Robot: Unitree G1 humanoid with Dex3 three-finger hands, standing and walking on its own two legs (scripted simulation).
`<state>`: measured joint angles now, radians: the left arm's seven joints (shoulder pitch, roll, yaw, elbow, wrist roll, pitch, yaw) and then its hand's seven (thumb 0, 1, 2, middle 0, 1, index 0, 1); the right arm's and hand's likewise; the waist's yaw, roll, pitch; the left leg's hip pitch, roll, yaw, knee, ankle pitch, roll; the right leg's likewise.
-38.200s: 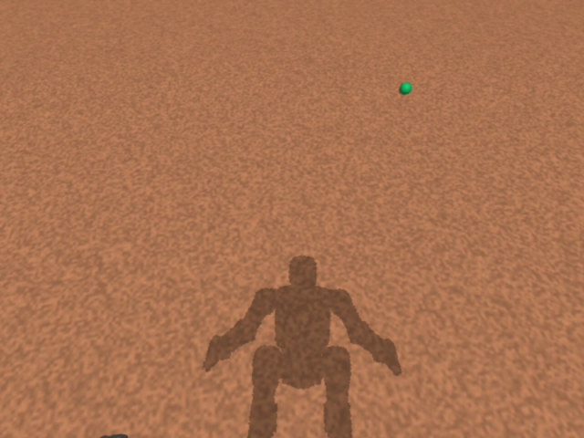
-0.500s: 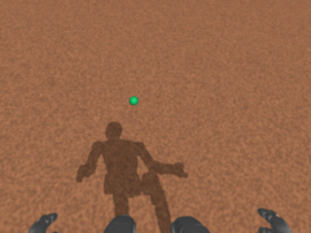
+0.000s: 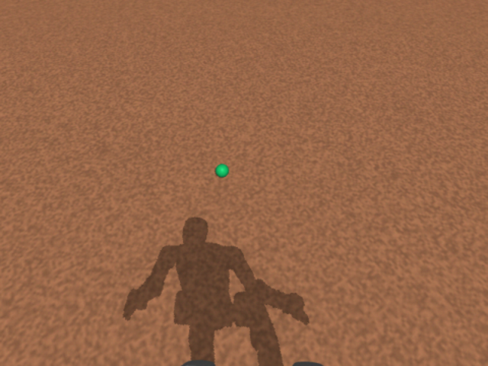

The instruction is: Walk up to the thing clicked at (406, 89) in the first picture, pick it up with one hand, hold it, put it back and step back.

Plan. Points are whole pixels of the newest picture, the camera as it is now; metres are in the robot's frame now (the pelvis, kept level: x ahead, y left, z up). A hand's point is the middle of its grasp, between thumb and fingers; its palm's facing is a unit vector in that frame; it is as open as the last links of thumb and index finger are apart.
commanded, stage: step back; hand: left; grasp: from above
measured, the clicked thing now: (222, 170) +1.07 +0.16 -0.73
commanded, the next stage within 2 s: stand in 0.52 s
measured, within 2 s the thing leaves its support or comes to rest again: neither
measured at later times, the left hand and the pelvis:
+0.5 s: hand (120, 355) +0.14 +0.24 -0.14, palm faces +0.05 -0.93 -0.37, open 7.4 cm; pelvis +0.05 -0.02 +0.00, yaw +3 degrees
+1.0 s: hand (114, 360) +0.14 +0.25 -0.14, palm faces +0.02 -0.94 -0.33, open 7.4 cm; pelvis +0.06 -0.01 +0.02, yaw +2 degrees
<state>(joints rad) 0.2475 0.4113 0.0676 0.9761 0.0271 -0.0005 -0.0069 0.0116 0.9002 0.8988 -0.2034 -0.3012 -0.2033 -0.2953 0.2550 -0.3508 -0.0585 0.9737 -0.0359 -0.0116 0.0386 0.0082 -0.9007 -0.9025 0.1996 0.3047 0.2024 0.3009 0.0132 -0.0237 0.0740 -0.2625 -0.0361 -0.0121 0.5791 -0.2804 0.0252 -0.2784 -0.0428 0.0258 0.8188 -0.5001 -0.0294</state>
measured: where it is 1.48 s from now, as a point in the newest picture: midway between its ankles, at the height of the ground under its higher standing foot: outside the picture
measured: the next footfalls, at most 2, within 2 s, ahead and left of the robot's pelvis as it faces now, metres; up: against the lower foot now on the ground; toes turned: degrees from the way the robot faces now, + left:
right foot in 0.22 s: +0.11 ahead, -0.14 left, +0.00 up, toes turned -1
left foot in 0.50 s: +0.09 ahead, +0.12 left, +0.00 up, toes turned +1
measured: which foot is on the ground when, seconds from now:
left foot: down 0.00-0.24, up 0.26-0.48, down 0.50-1.00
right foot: up 0.00-0.20, down 0.22-1.00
